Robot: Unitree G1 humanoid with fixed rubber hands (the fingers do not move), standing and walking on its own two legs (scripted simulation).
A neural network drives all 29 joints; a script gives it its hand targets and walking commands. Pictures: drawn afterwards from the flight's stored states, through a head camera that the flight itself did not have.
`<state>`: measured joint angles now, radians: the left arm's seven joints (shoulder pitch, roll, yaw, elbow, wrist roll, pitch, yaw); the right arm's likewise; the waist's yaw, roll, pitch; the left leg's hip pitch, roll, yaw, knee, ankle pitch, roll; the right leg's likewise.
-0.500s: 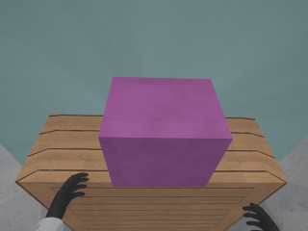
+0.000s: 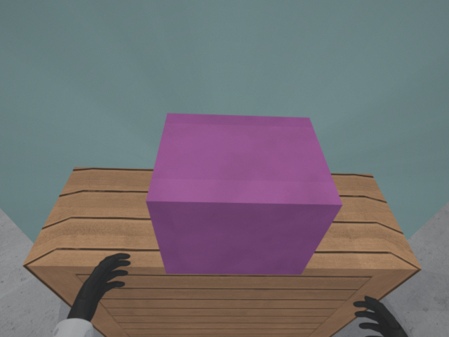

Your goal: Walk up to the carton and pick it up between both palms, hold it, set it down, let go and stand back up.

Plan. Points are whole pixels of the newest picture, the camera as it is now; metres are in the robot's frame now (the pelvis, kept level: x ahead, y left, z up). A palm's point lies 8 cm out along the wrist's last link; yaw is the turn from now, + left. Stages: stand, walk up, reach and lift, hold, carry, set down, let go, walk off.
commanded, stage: stand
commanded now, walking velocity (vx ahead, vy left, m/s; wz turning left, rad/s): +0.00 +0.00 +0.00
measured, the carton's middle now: (236, 196) +0.38 +0.00 +0.06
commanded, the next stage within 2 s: none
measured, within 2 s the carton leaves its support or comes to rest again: neither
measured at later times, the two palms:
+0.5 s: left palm (88, 305) +0.20 +0.24 +0.00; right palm out of the picture +0.16 -0.28 -0.05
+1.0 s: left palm (89, 304) +0.20 +0.24 +0.00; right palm out of the picture +0.17 -0.28 -0.06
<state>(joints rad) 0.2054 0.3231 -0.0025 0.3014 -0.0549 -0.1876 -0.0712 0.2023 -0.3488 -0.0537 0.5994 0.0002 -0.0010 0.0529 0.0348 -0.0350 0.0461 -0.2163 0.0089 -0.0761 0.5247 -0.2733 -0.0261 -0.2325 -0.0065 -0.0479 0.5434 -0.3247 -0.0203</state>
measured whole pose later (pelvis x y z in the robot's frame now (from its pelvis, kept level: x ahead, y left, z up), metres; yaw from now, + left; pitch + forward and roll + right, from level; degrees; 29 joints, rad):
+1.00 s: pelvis +0.01 +0.00 +0.00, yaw +0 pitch -2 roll +0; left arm 0.21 0.33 -0.01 0.31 -0.05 -0.20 -0.06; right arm 0.20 -0.35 -0.05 0.61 0.00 0.00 0.06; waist 0.04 -0.04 0.03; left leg -0.22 0.00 -0.08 0.52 -0.28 -0.03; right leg -0.24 -0.01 -0.05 0.55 -0.28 -0.02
